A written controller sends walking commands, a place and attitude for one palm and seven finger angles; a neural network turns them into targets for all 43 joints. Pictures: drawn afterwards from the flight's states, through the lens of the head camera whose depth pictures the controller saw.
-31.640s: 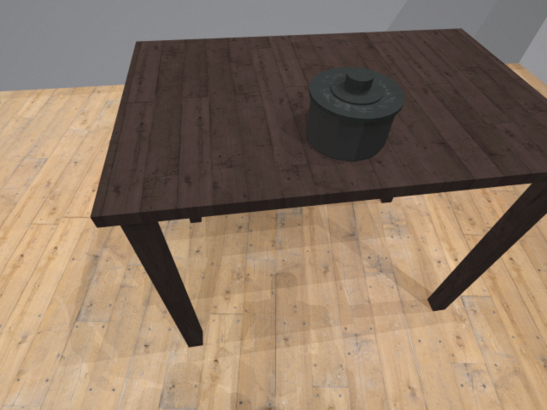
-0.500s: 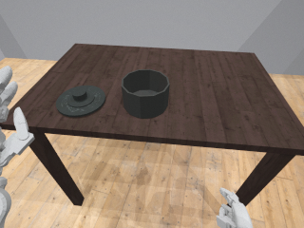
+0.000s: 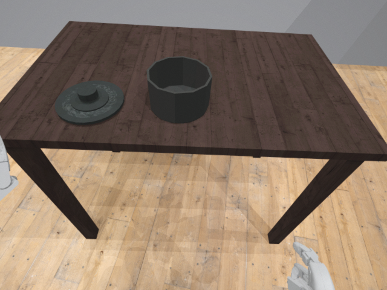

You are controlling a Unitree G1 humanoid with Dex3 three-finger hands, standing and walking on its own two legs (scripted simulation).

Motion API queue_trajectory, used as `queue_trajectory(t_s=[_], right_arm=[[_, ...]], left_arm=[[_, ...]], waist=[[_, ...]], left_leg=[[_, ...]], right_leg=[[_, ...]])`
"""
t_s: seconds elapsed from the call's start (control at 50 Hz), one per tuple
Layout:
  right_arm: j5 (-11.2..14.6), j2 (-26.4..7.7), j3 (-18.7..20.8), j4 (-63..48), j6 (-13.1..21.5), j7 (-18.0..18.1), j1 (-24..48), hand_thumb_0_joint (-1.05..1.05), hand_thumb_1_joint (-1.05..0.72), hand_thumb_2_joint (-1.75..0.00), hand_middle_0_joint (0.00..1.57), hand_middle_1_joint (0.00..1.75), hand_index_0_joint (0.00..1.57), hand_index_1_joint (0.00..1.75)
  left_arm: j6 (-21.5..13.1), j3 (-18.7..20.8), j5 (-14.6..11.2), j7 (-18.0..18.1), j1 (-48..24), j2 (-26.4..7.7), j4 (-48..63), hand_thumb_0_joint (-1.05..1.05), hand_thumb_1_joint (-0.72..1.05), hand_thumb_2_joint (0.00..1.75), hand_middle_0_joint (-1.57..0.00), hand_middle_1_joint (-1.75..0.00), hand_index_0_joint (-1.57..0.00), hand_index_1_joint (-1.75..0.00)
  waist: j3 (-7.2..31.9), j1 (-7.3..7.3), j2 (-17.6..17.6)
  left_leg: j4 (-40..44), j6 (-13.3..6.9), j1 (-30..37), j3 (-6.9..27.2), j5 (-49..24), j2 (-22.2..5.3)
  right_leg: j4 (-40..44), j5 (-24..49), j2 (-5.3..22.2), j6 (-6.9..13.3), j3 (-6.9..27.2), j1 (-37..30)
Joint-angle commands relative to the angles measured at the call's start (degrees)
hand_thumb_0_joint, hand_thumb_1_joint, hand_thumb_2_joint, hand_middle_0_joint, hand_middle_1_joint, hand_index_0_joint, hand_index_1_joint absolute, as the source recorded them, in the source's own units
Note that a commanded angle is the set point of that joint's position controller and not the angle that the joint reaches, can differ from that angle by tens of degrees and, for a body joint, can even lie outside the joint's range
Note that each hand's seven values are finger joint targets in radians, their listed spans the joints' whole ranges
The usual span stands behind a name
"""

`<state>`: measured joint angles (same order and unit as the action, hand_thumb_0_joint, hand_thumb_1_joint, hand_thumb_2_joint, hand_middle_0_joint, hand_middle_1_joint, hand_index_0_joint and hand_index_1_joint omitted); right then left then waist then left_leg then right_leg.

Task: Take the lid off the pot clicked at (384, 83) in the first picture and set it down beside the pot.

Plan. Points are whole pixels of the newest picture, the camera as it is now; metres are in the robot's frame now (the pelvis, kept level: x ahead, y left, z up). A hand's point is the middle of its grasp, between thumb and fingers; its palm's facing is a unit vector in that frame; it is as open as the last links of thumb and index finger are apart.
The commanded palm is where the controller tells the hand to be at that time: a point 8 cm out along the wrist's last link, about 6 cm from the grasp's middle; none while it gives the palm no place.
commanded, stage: step back with the hand held close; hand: left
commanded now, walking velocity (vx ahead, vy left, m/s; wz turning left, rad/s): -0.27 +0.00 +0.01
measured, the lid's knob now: (87, 92) +0.56 +0.32 +0.07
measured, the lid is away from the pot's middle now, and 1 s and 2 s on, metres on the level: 0.24 0.24 0.24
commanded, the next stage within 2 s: stop stepping back and stand still in 0.86 s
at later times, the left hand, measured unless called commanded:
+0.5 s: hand out of the picture +0.13 +0.23 +0.25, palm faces +0.46 -0.76 -0.45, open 7.4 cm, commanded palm +0.07 +0.29 +0.25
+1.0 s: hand out of the picture +0.05 +0.24 +0.25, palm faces +0.33 -0.82 -0.47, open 7.4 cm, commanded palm -0.02 +0.31 +0.25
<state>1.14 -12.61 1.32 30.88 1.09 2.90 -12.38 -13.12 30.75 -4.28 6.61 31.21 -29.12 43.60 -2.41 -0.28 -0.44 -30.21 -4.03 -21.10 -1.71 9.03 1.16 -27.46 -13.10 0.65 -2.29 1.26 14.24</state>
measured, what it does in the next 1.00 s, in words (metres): walks backwards: left foot, then right foot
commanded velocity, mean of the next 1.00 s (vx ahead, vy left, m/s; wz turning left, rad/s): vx -0.33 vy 0.00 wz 0.01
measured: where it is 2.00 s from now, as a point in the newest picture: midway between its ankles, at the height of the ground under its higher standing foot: outside the picture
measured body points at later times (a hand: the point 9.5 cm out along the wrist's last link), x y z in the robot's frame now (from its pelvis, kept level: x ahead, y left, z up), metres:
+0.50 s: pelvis -0.06 +0.01 -0.01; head -0.05 +0.02 +0.44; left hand +0.10 +0.27 +0.27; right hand +0.11 -0.23 -0.08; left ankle +0.07 +0.07 -0.73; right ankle -0.04 -0.14 -0.73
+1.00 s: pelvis -0.16 +0.03 +0.00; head -0.15 +0.05 +0.45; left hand +0.02 +0.28 +0.27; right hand -0.02 -0.22 -0.09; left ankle -0.10 +0.13 -0.72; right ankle -0.16 -0.10 -0.73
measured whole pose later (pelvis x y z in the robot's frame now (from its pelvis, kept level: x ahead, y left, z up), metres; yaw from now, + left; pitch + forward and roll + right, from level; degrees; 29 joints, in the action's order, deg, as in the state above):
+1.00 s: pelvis -0.16 +0.03 +0.00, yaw -3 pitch +2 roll -2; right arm 0.1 -11.4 2.8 38.8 5.1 1.9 -12.1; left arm -16.1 25.7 -3.2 5.4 25.4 -28.4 40.9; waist 1.8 0.1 -0.1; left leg -42.9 0.6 -27.7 0.7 14.4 -0.4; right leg -29.1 -14.5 -0.4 -0.9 -0.9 16.5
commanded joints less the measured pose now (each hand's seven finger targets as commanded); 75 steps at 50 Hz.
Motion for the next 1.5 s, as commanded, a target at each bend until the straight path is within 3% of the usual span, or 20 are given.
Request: queue_trajectory(t_s=[0.0, 0.18, 0.3, 0.36, 0.48, 0.54, 0.6, 0.64, 0.76, 0.84, 0.92, 0.94, 0.96, 0.98, 1.08, 1.22, 1.36, 1.4, 1.44, 1.48], right_arm=[[0.5, -8.0, 3.2, -8.5, 4.6, 0.8, 5.0, 0.00, -0.90, -0.90, 0.20, 0.30, 0.20, 0.30], [-0.2, -7.4, 2.8, -6.3, 5.4, 1.3, 4.3, 0.00, -0.90, -0.90, 0.20, 0.30, 0.20, 0.30], [-0.6, -8.0, 2.9, -7.8, 6.5, 1.6, 5.9, 0.00, -0.90, -0.90, 0.20, 0.30, 0.20, 0.30], [-0.8, -7.0, 3.4, -7.5, 6.6, 0.7, 5.4, 0.00, -0.90, -0.90, 0.20, 0.30, 0.20, 0.30], [-0.3, -5.6, 4.2, -3.6, 5.3, -0.2, 3.4, 0.00, -0.90, -0.90, 0.20, 0.30, 0.20, 0.30], [-0.4, -4.8, 2.5, -4.6, 4.6, 0.2, 5.3, 0.00, -0.90, -0.90, 0.20, 0.30, 0.20, 0.30], [-0.2, -7.5, 3.8, -5.4, 5.4, 0.8, 5.9, 0.00, -0.90, -0.90, 0.20, 0.30, 0.20, 0.30], [-2.1, -6.9, 3.8, -6.0, 7.3, 0.1, 5.4, 0.00, -0.90, -0.90, 0.20, 0.30, 0.20, 0.30], [-1.7, -6.2, 3.6, -5.8, 7.3, -1.2, 5.3, 0.00, -0.90, -0.90, 0.20, 0.30, 0.20, 0.30], [-2.0, -5.0, 3.4, -4.6, 6.2, -0.1, 3.6, 0.00, -0.90, -0.90, 0.20, 0.30, 0.20, 0.30], [-0.5, -3.4, 3.4, -2.5, 5.1, 0.7, 5.4, 0.00, -0.90, -0.90, 0.20, 0.30, 0.20, 0.30], [-1.8, -11.7, 6.3, 14.2, 10.9, -1.7, -0.4, 0.00, -0.90, -0.90, 0.20, 0.30, 0.20, 0.30], [1.3, -4.4, 3.9, -6.1, 6.5, -1.1, 7.5, 0.00, -0.90, -0.90, 0.20, 0.30, 0.20, 0.30], [0.5, -5.5, 2.6, -5.3, 6.6, 1.5, 7.2, 0.00, -0.90, -0.90, 0.20, 0.30, 0.20, 0.30], [-0.2, -5.6, 1.4, -8.3, 7.4, 1.2, 6.7, 0.00, -0.90, -0.90, 0.20, 0.30, 0.20, 0.30], [-0.7, -6.1, 2.3, -5.6, 8.4, 1.3, 4.3, 0.00, -0.90, -0.90, 0.20, 0.30, 0.20, 0.30], [-0.8, -5.7, 2.2, -2.2, 5.1, 1.4, 3.9, 0.00, -0.90, -0.90, 0.20, 0.30, 0.20, 0.30], [-0.2, -6.3, 1.4, -3.2, 5.0, 1.4, 5.2, 0.00, -0.90, -0.90, 0.20, 0.30, 0.20, 0.30], [0.1, -8.1, 1.5, -5.7, 5.8, 1.6, 7.3, 0.00, -0.90, -0.90, 0.20, 0.30, 0.20, 0.30], [-0.4, -6.0, 1.8, -4.8, 6.8, -0.1, 6.5, 0.00, -0.90, -0.90, 0.20, 0.30, 0.20, 0.30]], left_arm=[[-3.4, 6.4, -0.1, 2.0, -3.9, -7.7, 7.0, 0.00, 0.90, 0.90, -0.20, -0.30, -0.20, -0.30], [-4.4, 3.3, 1.0, 3.3, -7.7, -6.7, 8.2, 0.00, 0.90, 0.90, -0.20, -0.30, -0.20, -0.30], [-5.3, 6.4, 1.3, 3.3, -7.3, -7.0, 10.0, 0.00, 0.90, 0.90, -0.20, -0.30, -0.20, -0.30], [-5.2, 6.8, 0.8, 2.7, -6.2, -7.6, 9.5, 0.00, 0.90, 0.90, -0.20, -0.30, -0.20, -0.30], [-5.4, 5.4, 0.5, 3.2, -8.7, -9.1, 9.2, 0.00, 0.90, 0.90, -0.20, -0.30, -0.20, -0.30], [-4.7, 4.4, 0.8, 2.9, -9.1, -8.2, 8.7, 0.00, 0.90, 0.90, -0.20, -0.30, -0.20, -0.30], [-5.9, 5.5, -0.2, 2.4, -9.4, -8.5, 10.0, 0.00, 0.90, 0.90, -0.20, -0.30, -0.20, -0.30], [-6.1, 7.8, -1.3, 2.0, -6.0, -9.4, 10.5, 0.00, 0.90, 0.90, -0.20, -0.30, -0.20, -0.30], [-4.3, 6.5, -0.8, 2.0, -0.8, -8.6, 15.7, 0.00, 0.90, 0.90, -0.20, -0.30, -0.20, -0.30], [-5.8, 9.5, -1.1, 2.4, -2.2, -13.4, 12.8, 0.00, 0.90, 0.90, -0.20, -0.30, -0.20, -0.30], [-4.3, 5.8, -0.5, 2.9, -5.8, -8.4, 6.3, 0.00, 0.90, 0.90, -0.20, -0.30, -0.20, -0.30], [4.4, -23.5, 4.0, -6.0, -8.7, 10.1, -47.4, 0.00, 0.90, 0.90, -0.20, -0.30, -0.20, -0.30], [-3.0, 6.7, -0.9, -0.6, -20.0, -13.7, 17.6, 0.00, 0.90, 0.90, -0.20, -0.30, -0.20, -0.30], [-5.0, 9.7, -0.5, 1.1, -12.8, -15.7, 10.1, 0.00, 0.90, 0.90, -0.20, -0.30, -0.20, -0.30], [-4.3, 7.6, -0.3, 1.9, -0.1, -8.9, 14.1, 0.00, 0.90, 0.90, -0.20, -0.30, -0.20, -0.30], [-3.8, 5.0, 1.5, 2.8, -3.6, -7.5, 9.7, 0.00, 0.90, 0.90, -0.20, -0.30, -0.20, -0.30], [-1.8, 3.1, 1.0, 3.6, -12.8, -7.0, 4.7, 0.00, 0.90, 0.90, -0.20, -0.30, -0.20, -0.30], [-1.1, 1.3, 0.6, 3.5, -15.5, -5.1, 3.0, 0.00, 0.90, 0.90, -0.20, -0.30, -0.20, -0.30], [-1.4, 1.5, 0.6, 3.3, -18.9, -5.1, 5.3, 0.00, 0.90, 0.90, -0.20, -0.30, -0.20, -0.30], [-0.8, 2.8, 1.9, 2.5, -17.5, -6.8, 2.3, 0.00, 0.90, 0.90, -0.20, -0.30, -0.20, -0.30]], waist=[[6.5, -0.47, -4.3], [5.3, -1.44, -0.2], [7.0, -0.41, -16.1], [8.4, -0.15, -11.7], [9.5, -1.37, 11.0], [5.7, -2.38, 4.4], [9.5, -1.19, -11.6], [11.9, -0.53, -17.6], [15.7, 0.19, -13.2], [10.8, -0.73, 1.2], [9.2, -1.90, 8.6], [8.7, -5.58, -2.0], [8.9, -0.76, 0.8], [4.3, -1.88, 6.7], [7.0, -0.19, -12.9], [6.9, -1.37, -7.1], [4.3, -2.44, 9.6], [-0.1, -3.04, 3.6], [-4.1, -3.37, -19.0], [-3.7, -1.62, -12.8]], left_leg=[[11.2, 0.7, -3.1, 9.6, 20.5, -8.7], [-0.7, 2.4, 6.8, 7.7, 15.5, -5.4], [22.7, -1.1, -13.9, 18.5, 34.3, -15.8], [18.8, -0.7, -10.9, 14.9, 26.4, -14.8], [-20.7, 4.6, 9.4, 4.8, 12.1, -2.3], [-5.3, 3.7, 5.5, 6.3, 7.2, -4.7], [10.5, -0.2, 1.6, 13.8, -18.1, -15.6], [16.9, -3.6, -0.7, 20.9, -5.8, -19.6], [13.5, -0.7, 4.4, 13.2, -5.7, -15.0], [-1.0, 5.6, 2.5, 4.3, 13.0, -5.6], [-18.5, 5.0, 3.0, 5.8, 12.1, -3.8], [-22.3, 5.0, 0.1, 8.6, -2.2, -7.9], [-5.3, 4.5, 7.2, 8.4, 5.7, -6.1], [3.8, 2.8, 2.8, 7.9, 6.1, -6.3], [19.7, 0.9, -6.4, 15.2, 23.4, -10.5], [12.4, 2.2, -0.6, 7.2, 23.2, -5.8], [-19.4, 3.2, 9.5, 0.6, 15.2, -1.2], [-5.1, 1.4, 9.4, 5.0, 21.8, -3.9], [23.4, -3.1, 0.6, 30.9, 45.3, -16.5], [26.7, -4.3, -10.9, 33.3, 45.0, -18.8]], right_leg=[[2.5, -4.5, 1.3, 3.5, 0.7, -2.0], [9.7, -11.2, 6.4, 5.9, 4.5, 13.5], [-14.5, -9.1, -4.7, 2.5, -2.9, -6.1], [-11.9, -10.9, -3.8, 3.4, -2.1, -4.9], [15.1, -2.7, 18.4, 11.8, 14.2, 17.1], [4.2, 15.4, 12.4, 8.0, 6.0, 10.4], [-12.5, -1.3, -2.4, 2.4, -0.3, 1.7], [-25.3, -18.6, -4.4, 2.5, 2.4, 4.7], [-4.8, -8.8, -3.8, 2.6, -1.9, -1.7], [13.9, -0.9, 11.0, 8.9, 8.7, 4.3], [9.6, 17.7, 16.8, 10.6, 8.0, 8.3], [-3.4, 25.1, 18.6, 7.4, 4.1, 13.1], [2.8, 13.6, 9.4, 5.4, 3.2, 8.8], [2.7, 3.2, 7.1, 5.0, 1.5, 7.2], [-3.6, -7.6, -1.4, 2.0, -2.6, -5.0], [5.8, -11.2, -0.4, 3.7, -2.6, -4.6], [13.7, -31.4, 14.0, 11.4, 10.5, 17.7], [5.2, -28.6, 9.3, 8.3, 4.1, 19.0], [-25.6, -20.6, -5.1, 2.3, -5.9, 18.6], [-42.9, -12.6, -4.0, 2.7, 1.9, 15.0]])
